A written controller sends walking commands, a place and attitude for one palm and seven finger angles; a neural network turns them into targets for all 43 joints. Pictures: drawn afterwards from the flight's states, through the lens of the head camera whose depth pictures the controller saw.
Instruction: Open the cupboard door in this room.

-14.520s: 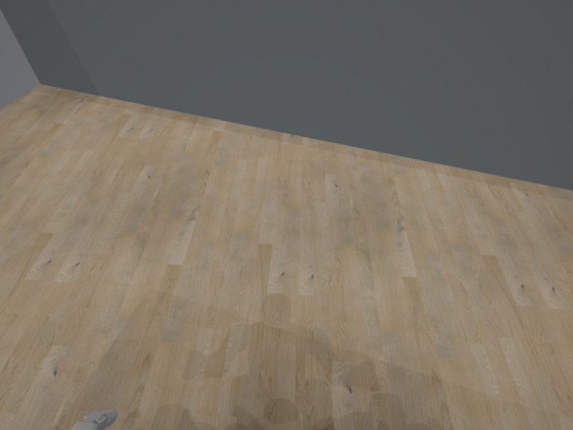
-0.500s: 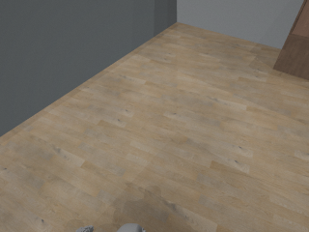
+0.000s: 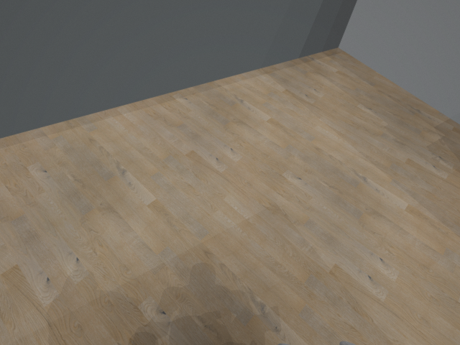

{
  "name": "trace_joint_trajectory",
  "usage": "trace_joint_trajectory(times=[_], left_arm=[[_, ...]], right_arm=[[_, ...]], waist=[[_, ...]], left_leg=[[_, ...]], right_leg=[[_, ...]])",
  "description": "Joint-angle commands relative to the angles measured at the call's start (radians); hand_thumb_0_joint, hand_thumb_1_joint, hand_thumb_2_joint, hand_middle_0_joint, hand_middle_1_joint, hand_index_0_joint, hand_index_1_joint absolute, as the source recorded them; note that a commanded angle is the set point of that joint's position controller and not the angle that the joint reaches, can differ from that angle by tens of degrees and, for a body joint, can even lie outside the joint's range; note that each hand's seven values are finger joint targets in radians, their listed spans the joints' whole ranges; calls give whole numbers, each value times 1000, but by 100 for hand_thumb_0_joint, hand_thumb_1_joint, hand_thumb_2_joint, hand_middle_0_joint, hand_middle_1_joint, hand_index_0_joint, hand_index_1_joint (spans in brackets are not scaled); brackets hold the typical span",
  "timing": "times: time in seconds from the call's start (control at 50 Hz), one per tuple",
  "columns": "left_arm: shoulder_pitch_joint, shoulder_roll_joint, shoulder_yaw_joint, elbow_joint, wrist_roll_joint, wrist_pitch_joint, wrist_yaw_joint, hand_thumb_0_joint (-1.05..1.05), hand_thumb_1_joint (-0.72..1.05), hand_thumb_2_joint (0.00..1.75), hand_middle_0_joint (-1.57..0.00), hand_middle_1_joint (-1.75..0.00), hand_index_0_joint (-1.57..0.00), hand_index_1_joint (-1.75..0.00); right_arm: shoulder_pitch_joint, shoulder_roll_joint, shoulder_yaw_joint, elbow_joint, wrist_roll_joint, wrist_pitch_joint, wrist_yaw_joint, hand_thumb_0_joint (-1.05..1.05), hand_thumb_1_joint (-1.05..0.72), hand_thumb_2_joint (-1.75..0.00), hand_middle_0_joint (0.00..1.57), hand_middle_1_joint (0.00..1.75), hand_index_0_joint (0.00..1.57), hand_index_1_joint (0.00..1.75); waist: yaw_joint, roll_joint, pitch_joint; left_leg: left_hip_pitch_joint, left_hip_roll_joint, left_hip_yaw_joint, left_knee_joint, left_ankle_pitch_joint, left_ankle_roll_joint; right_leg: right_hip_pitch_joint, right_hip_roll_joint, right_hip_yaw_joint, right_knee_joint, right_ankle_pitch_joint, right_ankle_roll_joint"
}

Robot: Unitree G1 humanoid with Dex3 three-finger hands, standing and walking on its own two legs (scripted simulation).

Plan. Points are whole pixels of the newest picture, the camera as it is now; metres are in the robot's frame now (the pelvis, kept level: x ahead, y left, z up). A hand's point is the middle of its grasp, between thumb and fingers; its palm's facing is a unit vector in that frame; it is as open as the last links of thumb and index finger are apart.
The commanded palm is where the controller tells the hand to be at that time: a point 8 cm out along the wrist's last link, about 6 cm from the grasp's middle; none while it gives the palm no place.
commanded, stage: turn or walk to find it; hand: left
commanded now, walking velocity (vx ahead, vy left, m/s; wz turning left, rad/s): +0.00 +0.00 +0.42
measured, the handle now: out of the picture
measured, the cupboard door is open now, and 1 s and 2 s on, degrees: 0 0 0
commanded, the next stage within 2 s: none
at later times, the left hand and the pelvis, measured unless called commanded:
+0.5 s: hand out of the picture +0.06 +0.16 -0.14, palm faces +0.17 -0.95 -0.27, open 7.4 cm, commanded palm none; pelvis -0.03 -0.05 +0.00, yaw +12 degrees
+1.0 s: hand out of the picture -0.15 +0.19 -0.19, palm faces +0.48 -0.85 -0.24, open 7.4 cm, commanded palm none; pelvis -0.06 -0.01 -0.01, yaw +25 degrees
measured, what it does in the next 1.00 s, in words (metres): steps on the spot, turning left: right foot, then left foot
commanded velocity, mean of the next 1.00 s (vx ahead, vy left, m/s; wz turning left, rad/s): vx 0.00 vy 0.00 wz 0.42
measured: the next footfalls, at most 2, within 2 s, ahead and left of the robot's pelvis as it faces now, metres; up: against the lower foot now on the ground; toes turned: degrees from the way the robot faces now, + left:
right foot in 0.44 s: +0.03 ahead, -0.14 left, +0.00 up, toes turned +7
left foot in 0.92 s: -0.07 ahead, +0.10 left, +0.00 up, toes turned +29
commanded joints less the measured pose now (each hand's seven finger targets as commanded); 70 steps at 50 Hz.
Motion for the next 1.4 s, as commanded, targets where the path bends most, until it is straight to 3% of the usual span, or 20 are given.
trace_joint_trajectory(times=[0.0,0.26,0.36,0.38,0.4,0.42,0.44,0.5,0.54,0.64,0.78,0.86,0.88,0.9,0.92,0.94,0.96,1.06,1.26,1.38], left_arm=[[-26,63,12,-86,-4,-43,0,0,90,90,-20,-30,-20,-30],[-157,30,1,-164,-13,-46,11,0,90,90,-20,-30,-20,-30],[-68,36,4,-151,-21,-64,17,0,90,90,-20,-30,-20,-30],[-28,54,10,-144,-19,-73,21,0,90,90,-20,-30,-20,-30],[-3,119,21,-139,-8,-82,27,0,90,90,-20,-30,-20,-30],[4,184,33,-145,1,-84,30,0,90,90,-20,-30,-20,-30],[-8,175,25,-160,-6,-78,30,0,90,90,-20,-30,-20,-30],[-151,87,11,-189,-12,-82,29,0,90,90,-20,-30,-20,-30],[-126,63,4,-180,-12,-91,24,0,90,90,-20,-30,-20,-30],[-33,80,11,-147,-4,-94,25,0,90,90,-20,-30,-20,-30],[51,137,31,-106,10,-84,20,0,90,90,-20,-30,-20,-30],[13,148,35,-98,1,-74,17,0,90,90,-20,-30,-20,-30],[14,127,30,-108,-9,-67,16,0,90,90,-20,-30,-20,-30],[28,64,20,-134,-15,-60,11,0,90,90,-20,-30,-20,-30],[-31,36,-1,-158,-9,-51,14,0,90,90,-20,-30,-20,-30],[-62,52,3,-153,-7,-41,17,0,90,90,-20,-30,-20,-30],[-68,53,7,-140,-7,-35,16,0,90,90,-20,-30,-20,-30],[-36,64,13,-101,-7,-46,-1,0,90,90,-20,-30,-20,-30],[-140,46,7,-159,-10,-43,10,0,90,90,-20,-30,-20,-30],[-80,31,3,-159,-21,-61,13,0,90,90,-20,-30,-20,-30]], right_arm=[[52,-204,-42,-32,8,-18,-21,0,-90,-90,20,30,20,30],[138,-201,-63,-22,-5,-7,-16,0,-90,-90,20,30,20,30],[123,-194,-69,-29,0,-2,-12,0,-90,-90,20,30,20,30],[119,-174,-67,-32,5,-3,-9,0,-90,-90,20,30,20,30],[136,-122,-59,-39,15,-5,-3,0,-90,-90,20,30,20,30],[118,-90,-54,-67,12,-5,-3,0,-90,-90,20,30,20,30],[107,-134,-69,-65,1,8,-5,0,-90,-90,20,30,20,30],[169,-120,-74,-1,-5,39,8,0,-90,-90,20,30,20,30],[187,-110,-68,10,-3,39,13,0,-90,-90,20,30,20,30],[120,-110,-62,-4,-2,42,12,0,-90,-90,20,30,20,30],[9,-84,-36,-35,12,21,10,0,-90,-90,20,30,20,30],[78,-107,-36,-21,14,4,8,0,-90,-90,20,30,20,30],[117,-152,-44,-13,12,-7,9,0,-90,-90,20,30,20,30],[148,-254,-68,-19,3,-16,5,0,-90,-90,20,30,20,30],[193,-311,-78,-4,7,-6,-1,0,-90,-90,20,30,20,30],[183,-285,-73,6,3,-4,-8,0,-90,-90,20,30,20,30],[135,-253,-63,-6,2,-7,-17,0,-90,-90,20,30,20,30],[64,-208,-43,-33,8,-20,-22,0,-90,-90,20,30,20,30],[133,-203,-58,-31,-2,-13,-16,0,-90,-90,20,30,20,30],[110,-203,-66,-39,-5,-3,-12,0,-90,-90,20,30,20,30]], waist=[[-40,175,-64],[-80,196,-76],[-33,176,-134],[-14,128,-157],[-7,-46,-182],[8,-238,-141],[2,-142,-117],[-77,-77,-12],[-74,-99,-7],[-38,-125,-1],[14,-168,-60],[-40,-126,-110],[-66,-12,-143],[-82,276,-161],[-108,340,-147],[-109,269,-130],[-93,297,-110],[-46,176,-88],[-78,182,-71],[-44,194,-113]], left_leg=[[129,228,-214,-216,507,81],[76,225,-401,-198,415,128],[-40,165,-421,-112,427,85],[-108,120,-390,-66,328,41],[-269,37,-290,55,100,-21],[-397,-83,-124,271,-242,-79],[-352,-51,-147,450,-283,-75],[-340,-1,-139,662,-120,-91],[-349,6,-112,689,-60,-108],[-340,39,-88,621,-72,-131],[-221,32,2,269,-176,-119],[-1,20,37,-46,44,-97],[138,66,-20,-148,188,-78],[281,307,-332,-180,485,20],[226,416,-404,-191,692,115],[172,399,-350,-190,628,137],[129,348,-329,-204,555,125],[151,233,-220,-191,589,85],[115,239,-367,-205,447,129],[-17,184,-407,-128,455,100]], right_leg=[[-138,0,68,109,93,20],[-26,56,85,-179,25,15],[230,90,70,-514,193,-8],[346,53,90,-654,283,-14],[499,-120,239,-726,274,-61],[479,-340,444,-740,371,-174],[319,-376,416,-743,396,-232],[190,-219,221,-750,296,-179],[215,-178,136,-729,394,-159],[252,-215,116,-719,438,-184],[354,-243,70,-613,691,-211],[283,-218,-5,-479,639,-134],[180,-179,-48,-366,513,-84],[-72,-49,-98,-168,83,-7],[-118,-6,-26,-29,-202,6],[-100,-20,36,40,-166,-5],[-112,-29,67,68,-104,-3],[-125,0,71,116,75,16],[-95,26,96,-57,33,25],[162,86,66,-415,123,-2]])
